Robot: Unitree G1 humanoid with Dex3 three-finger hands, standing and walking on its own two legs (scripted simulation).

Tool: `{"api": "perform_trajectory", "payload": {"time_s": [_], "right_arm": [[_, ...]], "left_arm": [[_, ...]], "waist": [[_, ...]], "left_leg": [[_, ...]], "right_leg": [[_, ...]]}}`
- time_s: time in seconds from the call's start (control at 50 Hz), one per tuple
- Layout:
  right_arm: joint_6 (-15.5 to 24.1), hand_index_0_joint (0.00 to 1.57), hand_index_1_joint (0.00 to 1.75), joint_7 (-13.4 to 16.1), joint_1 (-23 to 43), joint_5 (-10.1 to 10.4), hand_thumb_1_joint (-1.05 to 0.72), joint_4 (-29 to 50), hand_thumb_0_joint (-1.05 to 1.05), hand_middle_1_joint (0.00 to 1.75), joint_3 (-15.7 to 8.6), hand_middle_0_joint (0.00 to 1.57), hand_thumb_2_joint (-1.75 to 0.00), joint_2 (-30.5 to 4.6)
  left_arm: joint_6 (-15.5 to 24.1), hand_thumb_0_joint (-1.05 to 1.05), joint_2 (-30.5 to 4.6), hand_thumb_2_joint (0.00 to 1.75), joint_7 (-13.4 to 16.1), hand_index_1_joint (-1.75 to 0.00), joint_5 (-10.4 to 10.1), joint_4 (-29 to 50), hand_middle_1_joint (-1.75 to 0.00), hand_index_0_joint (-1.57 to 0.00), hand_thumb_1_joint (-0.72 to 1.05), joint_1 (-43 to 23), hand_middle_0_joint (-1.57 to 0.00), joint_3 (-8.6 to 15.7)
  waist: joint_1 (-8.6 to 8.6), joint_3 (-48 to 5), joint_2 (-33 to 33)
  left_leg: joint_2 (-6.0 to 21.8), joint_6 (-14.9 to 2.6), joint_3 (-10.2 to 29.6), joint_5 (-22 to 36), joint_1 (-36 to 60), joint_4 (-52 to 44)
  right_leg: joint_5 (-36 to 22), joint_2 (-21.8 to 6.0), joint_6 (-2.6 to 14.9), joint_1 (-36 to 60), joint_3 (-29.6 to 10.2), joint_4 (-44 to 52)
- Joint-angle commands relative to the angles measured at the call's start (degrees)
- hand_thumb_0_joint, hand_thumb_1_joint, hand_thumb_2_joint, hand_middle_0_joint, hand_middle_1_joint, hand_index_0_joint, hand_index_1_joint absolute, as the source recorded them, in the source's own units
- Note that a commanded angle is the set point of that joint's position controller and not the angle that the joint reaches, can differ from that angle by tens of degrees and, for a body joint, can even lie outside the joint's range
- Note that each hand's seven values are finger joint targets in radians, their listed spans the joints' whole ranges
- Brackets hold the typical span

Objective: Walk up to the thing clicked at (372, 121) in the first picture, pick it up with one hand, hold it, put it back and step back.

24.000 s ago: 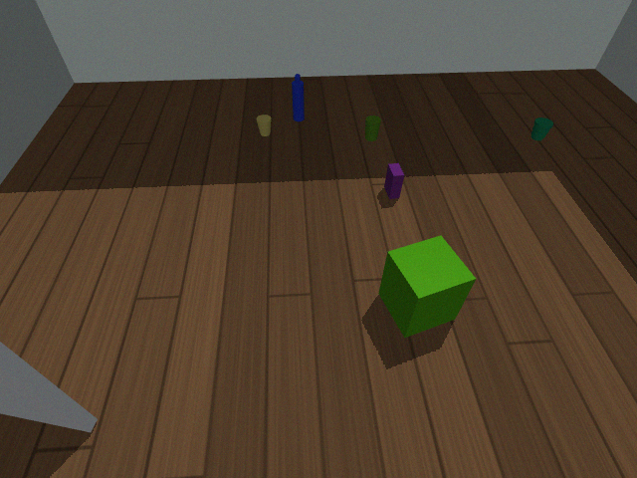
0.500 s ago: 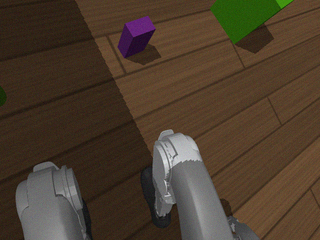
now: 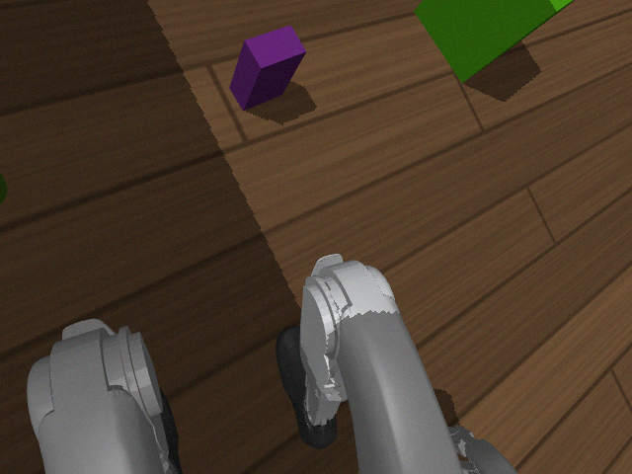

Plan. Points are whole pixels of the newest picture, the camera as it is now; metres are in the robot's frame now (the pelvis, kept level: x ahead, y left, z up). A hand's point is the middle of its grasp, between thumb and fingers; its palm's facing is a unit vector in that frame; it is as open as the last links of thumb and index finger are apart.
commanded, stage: rise first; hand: left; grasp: from above
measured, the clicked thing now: out of the picture +0.52 +0.32 -0.27
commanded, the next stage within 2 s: approach in 0.54 s
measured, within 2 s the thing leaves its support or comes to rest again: neither
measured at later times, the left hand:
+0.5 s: hand out of the picture +0.48 +0.36 -0.15, palm faces -0.44 -0.06 -0.90, open 14.2 cm
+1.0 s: hand out of the picture +0.52 +0.33 -0.15, palm faces -0.40 -0.05 -0.92, open 14.2 cm
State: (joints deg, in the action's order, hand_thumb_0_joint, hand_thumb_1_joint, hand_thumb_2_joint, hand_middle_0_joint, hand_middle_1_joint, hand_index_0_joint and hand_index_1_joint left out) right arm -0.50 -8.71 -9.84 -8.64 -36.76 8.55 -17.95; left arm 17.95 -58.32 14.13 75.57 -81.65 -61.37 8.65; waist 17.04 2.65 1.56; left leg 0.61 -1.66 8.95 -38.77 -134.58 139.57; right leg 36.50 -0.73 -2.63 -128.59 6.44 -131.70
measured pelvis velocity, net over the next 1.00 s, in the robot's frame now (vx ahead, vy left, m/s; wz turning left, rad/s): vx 0.00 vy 0.00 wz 0.00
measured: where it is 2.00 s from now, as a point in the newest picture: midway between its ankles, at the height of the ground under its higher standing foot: (241, 439)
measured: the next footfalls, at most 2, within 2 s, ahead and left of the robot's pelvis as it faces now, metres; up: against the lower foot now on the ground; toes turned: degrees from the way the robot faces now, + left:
none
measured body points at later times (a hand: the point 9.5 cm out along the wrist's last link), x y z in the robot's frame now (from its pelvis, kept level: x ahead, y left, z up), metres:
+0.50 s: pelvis +0.00 +0.00 +0.00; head +0.26 +0.09 +0.35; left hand +0.50 +0.36 -0.10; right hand +0.05 -0.28 -0.08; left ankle +0.07 +0.12 -0.29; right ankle +0.12 -0.13 -0.29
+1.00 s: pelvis +0.00 +0.00 +0.00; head +0.26 +0.10 +0.35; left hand +0.54 +0.33 -0.10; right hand +0.04 -0.27 -0.08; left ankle +0.07 +0.12 -0.29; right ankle +0.12 -0.13 -0.29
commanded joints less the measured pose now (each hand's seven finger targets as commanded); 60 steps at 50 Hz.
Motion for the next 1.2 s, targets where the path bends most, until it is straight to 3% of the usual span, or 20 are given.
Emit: {"api": "perform_trajectory", "payload": {"time_s": [0.0, 0.22, 0.26, 0.28, 0.38, 0.5, 0.6, 0.64, 0.68, 0.8, 0.86, 0.9, 0.96, 1.06, 1.14, 1.16, 1.18], "right_arm": [[-0.26, 0.2, 0.3, 0.35, -13.04, 0.16, -0.9, -0.29, 0.0, 0.3, -4.97, 0.2, -0.9, -15.67], [-0.09, 0.2, 0.3, 0.48, -12.68, 0.34, -0.9, -0.49, 0.0, 0.3, -5.0, 0.2, -0.9, -15.39], [-0.02, 0.2, 0.3, 0.46, -13.02, 0.2, -0.9, -0.48, 0.0, 0.3, -5.15, 0.2, -0.9, -15.75], [0.0, 0.2, 0.3, 0.46, -12.8, 0.2, -0.9, -0.56, 0.0, 0.3, -5.16, 0.2, -0.9, -15.45], [-0.05, 0.2, 0.3, 0.49, -12.65, 0.05, -0.9, -0.45, 0.0, 0.3, -5.13, 0.2, -0.9, -16.11], [-0.04, 0.2, 0.3, 0.38, -12.76, 0.09, -0.9, -0.22, 0.0, 0.3, -5.21, 0.2, -0.9, -15.59], [0.2, 0.2, 0.3, 0.44, -12.9, 0.17, -0.9, -0.34, 0.0, 0.3, -5.34, 0.2, -0.9, -15.88], [0.0, 0.2, 0.3, 0.47, -12.64, 0.42, -0.91, -0.65, 0.0, 0.3, -5.25, 0.2, -0.9, -15.27], [0.17, 0.2, 0.3, 0.45, -12.97, 0.33, -0.91, -0.37, 0.0, 0.3, -5.37, 0.2, -0.9, -15.67], [0.7, 0.2, 0.3, 0.58, -14.02, 0.0, -0.91, -1.45, 0.0, 0.3, -4.9, 0.2, -0.9, -15.42], [0.93, 0.2, 0.3, 0.69, -14.53, -0.26, -0.91, -1.88, 0.0, 0.3, -4.68, 0.2, -0.9, -15.48], [1.11, 0.2, 0.3, 0.69, -14.57, -0.42, -0.91, -1.58, 0.0, 0.3, -4.15, 0.2, -0.9, -15.43], [1.12, 0.2, 0.3, 0.63, -14.97, -0.28, -0.91, -0.53, 0.0, 0.3, -3.93, 0.2, -0.9, -15.88], [0.58, 0.2, 0.3, 0.64, -13.65, 0.88, -0.9, 2.2, 0.0, 0.3, -3.54, 0.2, -0.9, -16.26], [0.12, 0.2, 0.3, 0.59, -12.95, 1.8, -0.91, 3.13, 0.0, 0.3, -2.72, 0.2, -0.9, -16.07], [0.0, 0.2, 0.3, 0.89, -11.91, 1.75, -0.91, 4.51, 0.0, 0.3, -2.93, 0.2, -0.9, -17.2], [-0.07, 0.2, 0.3, 0.86, -12.41, 1.79, -0.9, 4.52, 0.0, 0.3, -2.52, 0.2, -0.9, -16.88]], "left_arm": [[-0.13, 0.0, -17.99, 1.05, 2.33, -1.05, -1.28, 10.28, -1.04, -0.06, -0.58, -17.33, -0.07, 2.88], [-0.63, 0.0, -15.79, 1.05, 2.13, -1.04, -1.87, 8.98, -1.03, -0.06, -0.58, -16.11, -0.07, 1.67], [-0.45, 0.0, -15.8, 1.04, 1.96, -1.04, -1.89, 9.47, -1.03, -0.06, -0.57, -17.37, -0.07, 1.65], [-0.4, 0.0, -15.58, 1.05, 1.95, -1.03, -1.68, 9.0, -1.02, -0.05, -0.58, -16.54, -0.07, 1.57], [0.0, 0.0, -16.08, 1.04, 2.48, -1.03, -1.49, 7.92, -1.02, -0.05, -0.58, -16.83, -0.07, 1.96], [-0.25, 0.0, -16.59, 1.05, 3.06, -1.03, -1.17, 9.04, -1.02, -0.05, -0.59, -17.14, -0.06, 2.3], [-1.33, 0.0, -15.37, 1.04, 2.58, -1.03, -1.66, 7.32, -1.02, -0.05, -0.58, -15.26, -0.06, 1.57], [-1.24, 0.0, -16.52, 1.06, 2.48, -1.05, -1.75, 9.58, -1.04, -0.05, -0.6, -15.95, -0.07, 2.04], [-1.26, 0.0, -15.1, 1.02, 2.15, -1.05, -2.13, 7.96, -1.05, -0.06, -0.57, -15.91, -0.06, 1.46], [-0.35, 0.0, -9.67, 1.02, 2.81, -1.06, -2.06, 9.0, -1.06, -0.06, -0.58, -23.41, -0.06, -2.66], [-0.97, 0.0, -10.11, 1.05, 4.32, -1.06, -0.79, 6.87, -1.05, -0.06, -0.59, -27.23, -0.07, -3.25], [-1.99, 0.0, -11.11, 1.06, 5.23, -1.07, 0.15, 6.69, -1.06, -0.06, -0.59, -28.19, -0.07, -3.28], [-4.4, 0.0, -13.05, 1.06, 6.26, -1.07, 1.38, 3.75, -1.05, -0.06, -0.6, -27.02, -0.07, -1.97], [-8.65, 0.0, -15.6, 1.06, 5.59, -1.06, -0.12, 2.83, -1.04, -0.06, -0.59, -21.98, -0.08, -0.16], [-10.38, 0.0, -15.89, 1.03, 1.63, -1.04, -2.54, 3.59, -1.03, -0.06, -0.6, -17.11, -0.07, -0.7], [-10.26, 0.0, -18.0, 1.04, 1.15, -1.05, -3.32, 2.85, -1.03, -0.05, -0.61, -15.25, -0.07, 1.62], [-9.98, 0.0, -16.0, 1.0, -0.13, -1.03, -3.81, 3.62, -1.03, -0.06, -0.59, -14.52, -0.06, -0.08]], "waist": [[0.0, -41.54, -25.71], [0.3, -39.7, -22.88], [1.22, -39.18, -23.27], [0.47, -40.28, -23.95], [1.1, -38.09, -23.77], [0.22, -42.16, -25.01], [0.81, -38.34, -22.72], [-0.49, -41.98, -23.04], [1.03, -38.78, -22.52], [4.71, -37.94, -23.83], [5.3, -39.04, -25.25], [4.53, -39.43, -26.84], [4.06, -40.96, -27.93], [2.27, -42.97, -26.37], [2.22, -40.59, -22.86], [2.24, -39.58, -19.26], [2.78, -38.25, -18.33]], "left_leg": [[0.02, 0.61, -3.13, 13.33, 34.7, -15.29], [-0.19, 0.32, -3.57, 11.13, 31.52, -14.77], [-0.15, 0.42, -3.24, 11.66, 32.78, -14.85], [-0.06, 0.47, -3.24, 11.71, 33.46, -14.96], [-0.33, 0.61, -3.18, 11.24, 31.78, -14.4], [-0.18, 0.49, -3.46, 12.47, 33.97, -14.93], [-0.41, 0.24, -3.81, 10.8, 30.96, -14.67], [-0.32, 0.11, -4.21, 11.62, 31.77, -14.73], [-0.38, 0.19, -4.03, 11.59, 30.9, -14.06], [0.05, 0.43, -2.98, 10.27, 32.49, -14.18], [0.08, 0.65, -2.86, 8.96, 32.59, -14.73], [0.04, 0.75, -3.1, 8.95, 33.28, -15.33], [-0.11, 0.81, -3.35, 12.66, 34.16, -15.13], [-0.27, 0.19, -4.29, 14.57, 32.25, -15.55], [-0.12, -0.51, -4.61, 15.11, 29.16, -14.74], [-0.23, -0.78, -4.55, 13.88, 26.26, -13.97], [-0.33, -0.89, -4.93, 13.59, 25.52, -13.68]], "right_leg": [[-11.87, 2.23, 4.47, 17.61, 4.25, 10.96], [-10.62, 2.38, 4.52, 17.35, 4.1, 11.48], [-10.83, 2.21, 4.45, 16.59, 4.33, 11.47], [-10.84, 2.36, 4.47, 16.48, 4.33, 11.21], [-10.26, 2.17, 4.64, 15.81, 4.5, 11.22], [-11.42, 2.32, 4.49, 17.21, 4.32, 10.95], [-10.35, 2.31, 4.64, 16.79, 4.23, 12.03], [-11.29, 2.46, 4.38, 18.67, 3.82, 11.82], [-11.06, 2.28, 4.49, 17.5, 3.99, 11.96], [-10.63, 2.39, 4.29, 14.96, 4.69, 11.69], [-10.17, 2.58, 4.43, 14.41, 4.87, 11.42], [-10.28, 2.59, 4.54, 14.71, 4.83, 11.29], [-13.18, 2.39, 4.68, 15.36, 4.72, 10.5], [-14.92, 2.42, 4.43, 19.55, 3.76, 11.12], [-14.73, 2.8, 4.3, 22.07, 3.01, 11.74], [-13.68, 2.76, 4.26, 23.29, 3.08, 12.38], [-13.42, 2.68, 4.17, 23.81, 2.82, 12.79]]}}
